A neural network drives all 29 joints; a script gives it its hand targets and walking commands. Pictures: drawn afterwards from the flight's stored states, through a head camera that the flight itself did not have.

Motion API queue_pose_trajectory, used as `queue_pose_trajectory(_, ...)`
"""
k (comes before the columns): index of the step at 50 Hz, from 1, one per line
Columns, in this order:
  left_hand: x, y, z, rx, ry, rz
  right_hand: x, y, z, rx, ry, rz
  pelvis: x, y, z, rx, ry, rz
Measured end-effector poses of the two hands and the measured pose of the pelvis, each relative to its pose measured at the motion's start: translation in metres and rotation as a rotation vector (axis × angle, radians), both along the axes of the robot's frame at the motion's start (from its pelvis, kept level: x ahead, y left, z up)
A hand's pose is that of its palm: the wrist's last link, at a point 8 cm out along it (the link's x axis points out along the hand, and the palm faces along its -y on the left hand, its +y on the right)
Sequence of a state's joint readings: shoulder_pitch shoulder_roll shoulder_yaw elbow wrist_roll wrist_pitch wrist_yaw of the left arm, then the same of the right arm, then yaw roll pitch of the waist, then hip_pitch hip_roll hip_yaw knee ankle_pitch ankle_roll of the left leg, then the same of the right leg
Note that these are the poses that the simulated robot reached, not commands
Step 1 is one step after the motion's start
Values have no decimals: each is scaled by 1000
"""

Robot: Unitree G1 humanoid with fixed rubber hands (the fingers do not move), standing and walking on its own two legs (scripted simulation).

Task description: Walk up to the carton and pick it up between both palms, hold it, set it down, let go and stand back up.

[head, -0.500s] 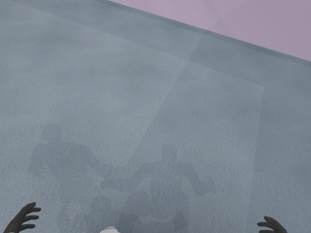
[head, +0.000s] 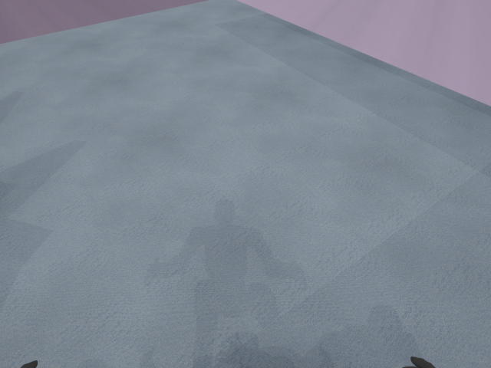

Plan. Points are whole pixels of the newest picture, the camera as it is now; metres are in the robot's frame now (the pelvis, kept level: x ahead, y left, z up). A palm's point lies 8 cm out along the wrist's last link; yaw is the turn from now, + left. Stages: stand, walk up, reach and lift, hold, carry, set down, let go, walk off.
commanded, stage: walk up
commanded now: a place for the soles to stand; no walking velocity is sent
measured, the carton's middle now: out of the picture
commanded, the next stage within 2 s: none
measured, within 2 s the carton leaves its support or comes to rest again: neither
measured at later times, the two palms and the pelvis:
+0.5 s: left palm out of the picture -0.04 +0.45 -0.08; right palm (325, 326) +0.24 -0.14 -0.11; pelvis +0.03 +0.11 -0.01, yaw +24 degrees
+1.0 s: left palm out of the picture -0.17 +0.53 -0.11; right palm (185, 253) +0.38 +0.14 -0.08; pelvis +0.05 +0.26 -0.01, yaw +48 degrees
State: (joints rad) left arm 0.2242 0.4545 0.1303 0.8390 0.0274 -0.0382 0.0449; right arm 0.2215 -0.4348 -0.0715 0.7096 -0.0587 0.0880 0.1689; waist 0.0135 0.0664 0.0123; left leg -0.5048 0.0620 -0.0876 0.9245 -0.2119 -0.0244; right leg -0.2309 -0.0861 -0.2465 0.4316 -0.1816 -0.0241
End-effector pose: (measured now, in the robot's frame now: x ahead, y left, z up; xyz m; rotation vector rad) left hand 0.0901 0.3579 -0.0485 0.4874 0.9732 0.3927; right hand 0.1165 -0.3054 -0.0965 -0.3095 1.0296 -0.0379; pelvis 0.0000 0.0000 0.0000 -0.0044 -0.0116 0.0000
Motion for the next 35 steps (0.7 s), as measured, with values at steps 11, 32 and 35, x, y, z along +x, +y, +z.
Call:
queue_pose_trajectory(11,-86,78,-56,-92,82,172,75,77,20,-118,-59,172,-1,67,-20,-8,2,191)
queue_pose_trajectory(32,-181,112,-1,7,22,546,189,246,-8,1,25,562,41,134,-1,10,-11,587)
queue_pose_trajectory(35,-207,120,0,5,41,613,217,280,0,2,-12,626,45,150,0,4,-19,636)
